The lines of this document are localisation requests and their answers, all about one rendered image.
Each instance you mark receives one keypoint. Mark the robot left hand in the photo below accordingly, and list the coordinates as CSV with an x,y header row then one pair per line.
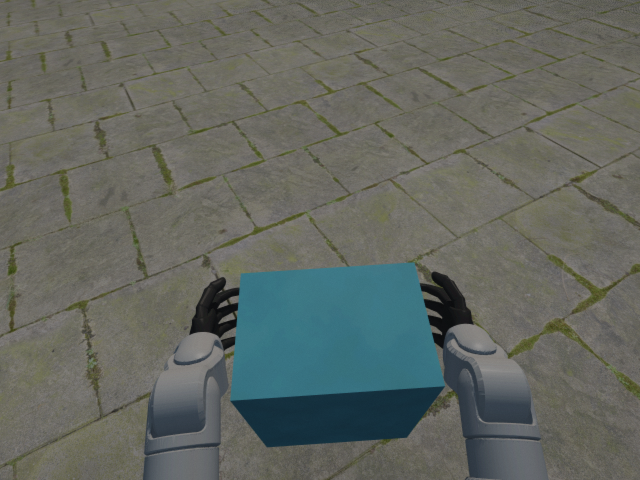
x,y
207,315

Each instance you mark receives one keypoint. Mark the robot right forearm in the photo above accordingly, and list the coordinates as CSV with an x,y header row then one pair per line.
x,y
496,406

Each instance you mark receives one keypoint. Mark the robot right hand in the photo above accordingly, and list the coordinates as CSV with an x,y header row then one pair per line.
x,y
453,310

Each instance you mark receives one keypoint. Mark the robot left forearm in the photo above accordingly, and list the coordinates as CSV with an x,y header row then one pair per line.
x,y
184,412

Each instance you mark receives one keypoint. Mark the carton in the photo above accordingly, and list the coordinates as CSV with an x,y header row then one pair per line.
x,y
333,355

